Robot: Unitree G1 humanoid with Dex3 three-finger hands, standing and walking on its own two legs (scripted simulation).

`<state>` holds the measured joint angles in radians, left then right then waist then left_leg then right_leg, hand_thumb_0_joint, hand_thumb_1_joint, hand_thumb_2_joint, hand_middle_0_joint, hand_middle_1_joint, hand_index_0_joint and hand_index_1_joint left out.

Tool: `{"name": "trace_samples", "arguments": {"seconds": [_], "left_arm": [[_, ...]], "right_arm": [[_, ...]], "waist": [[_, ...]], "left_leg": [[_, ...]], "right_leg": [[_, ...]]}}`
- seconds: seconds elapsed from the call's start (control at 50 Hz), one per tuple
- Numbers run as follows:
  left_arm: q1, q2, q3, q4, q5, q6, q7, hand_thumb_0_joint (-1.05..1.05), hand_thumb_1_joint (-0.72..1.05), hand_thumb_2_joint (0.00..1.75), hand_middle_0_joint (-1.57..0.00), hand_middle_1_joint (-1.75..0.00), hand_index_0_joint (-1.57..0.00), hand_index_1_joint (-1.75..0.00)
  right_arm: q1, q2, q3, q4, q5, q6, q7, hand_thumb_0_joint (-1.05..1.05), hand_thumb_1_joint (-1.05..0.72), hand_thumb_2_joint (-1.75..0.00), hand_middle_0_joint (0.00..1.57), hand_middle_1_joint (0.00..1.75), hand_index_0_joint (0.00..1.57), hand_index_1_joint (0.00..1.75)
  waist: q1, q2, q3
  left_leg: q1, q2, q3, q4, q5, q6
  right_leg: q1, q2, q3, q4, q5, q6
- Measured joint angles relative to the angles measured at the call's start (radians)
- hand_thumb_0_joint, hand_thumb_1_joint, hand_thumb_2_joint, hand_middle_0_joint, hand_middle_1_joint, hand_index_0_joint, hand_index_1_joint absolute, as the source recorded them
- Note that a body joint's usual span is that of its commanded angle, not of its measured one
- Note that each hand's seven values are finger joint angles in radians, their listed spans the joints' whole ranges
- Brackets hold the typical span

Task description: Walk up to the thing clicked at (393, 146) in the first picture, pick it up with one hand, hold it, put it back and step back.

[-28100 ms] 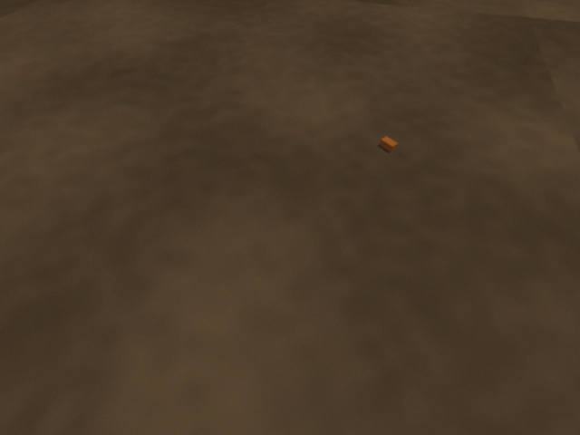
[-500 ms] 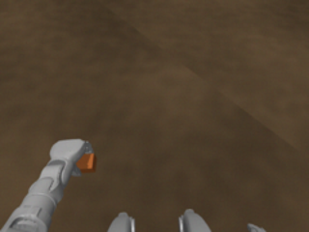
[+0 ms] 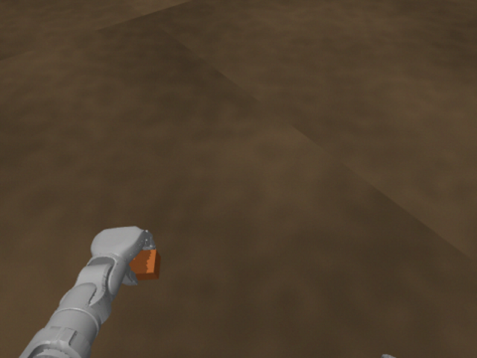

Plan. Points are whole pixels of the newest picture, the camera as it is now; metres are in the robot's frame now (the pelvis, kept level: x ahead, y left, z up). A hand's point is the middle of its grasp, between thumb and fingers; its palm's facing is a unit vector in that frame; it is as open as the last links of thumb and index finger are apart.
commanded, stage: hold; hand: left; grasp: from above
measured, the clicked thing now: (135, 265) +0.34 +0.22 -0.11
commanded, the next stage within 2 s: crouch in 1.80 s
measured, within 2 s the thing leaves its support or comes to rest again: neither
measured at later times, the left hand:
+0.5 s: hand (124, 256) +0.32 +0.22 -0.03, palm faces -0.46 -0.04 -0.89, open 7.6 cm
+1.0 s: hand (124, 265) +0.30 +0.21 -0.01, palm faces -0.45 -0.04 -0.89, open 7.5 cm
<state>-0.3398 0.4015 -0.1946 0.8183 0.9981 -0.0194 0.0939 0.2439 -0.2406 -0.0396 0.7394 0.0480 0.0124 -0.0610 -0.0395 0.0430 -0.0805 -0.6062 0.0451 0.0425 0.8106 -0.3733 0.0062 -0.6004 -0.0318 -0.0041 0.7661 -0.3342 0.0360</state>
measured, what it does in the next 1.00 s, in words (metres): stands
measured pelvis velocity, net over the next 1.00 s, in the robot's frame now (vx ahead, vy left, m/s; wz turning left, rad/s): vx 0.00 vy -0.01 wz -0.01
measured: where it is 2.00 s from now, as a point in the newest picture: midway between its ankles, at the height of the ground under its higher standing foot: outside the picture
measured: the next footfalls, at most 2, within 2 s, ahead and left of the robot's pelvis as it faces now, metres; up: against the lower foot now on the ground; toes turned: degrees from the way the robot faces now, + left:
none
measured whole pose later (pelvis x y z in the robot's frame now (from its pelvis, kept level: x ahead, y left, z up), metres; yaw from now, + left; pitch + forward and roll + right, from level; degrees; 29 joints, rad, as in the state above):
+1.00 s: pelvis +0.00 -0.01 +0.03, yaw +0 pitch +3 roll +0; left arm -0.25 0.41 -0.21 0.65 0.99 -0.04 -0.03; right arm 0.19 -0.26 -0.03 0.69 0.06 0.09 -0.08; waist 0.01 0.05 -0.03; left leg -0.33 0.04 0.06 0.55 -0.26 -0.01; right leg -0.36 -0.03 0.01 0.56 -0.25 0.02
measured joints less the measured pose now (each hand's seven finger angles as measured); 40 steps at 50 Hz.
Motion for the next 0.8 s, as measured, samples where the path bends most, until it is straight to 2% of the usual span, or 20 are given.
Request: {"name": "trace_samples", "arguments": {"seconds": [0.34, 0.8], "left_arm": [[0.043, 0.011, -0.012, -0.085, 0.004, -0.011, -0.073, -0.01, 0.42, 0.12, -0.84, -0.30, -0.89, -0.24], [0.081, 0.008, -0.017, -0.154, -0.008, -0.016, -0.116, -0.01, 0.43, 0.10, -0.85, -0.28, -0.91, -0.22]], "right_arm": [[-0.018, -0.011, -0.010, -0.027, 0.008, 0.032, 0.001, 0.01, -0.90, -0.89, 0.20, 0.30, 0.21, 0.30], [-0.044, -0.018, 0.005, -0.052, 0.014, 0.071, -0.011, 0.01, -0.90, -0.89, 0.20, 0.30, 0.20, 0.30]], "waist": [[0.023, 0.001, 0.007], [0.039, 0.008, 0.041]], "left_leg": [[0.137, -0.007, 0.011, -0.116, 0.024, -0.004], [0.245, -0.009, 0.017, -0.227, 0.088, -0.013]], "right_leg": [[0.126, -0.003, 0.007, -0.099, 0.017, -0.001], [0.217, -0.002, 0.010, -0.176, 0.063, -0.012]]}}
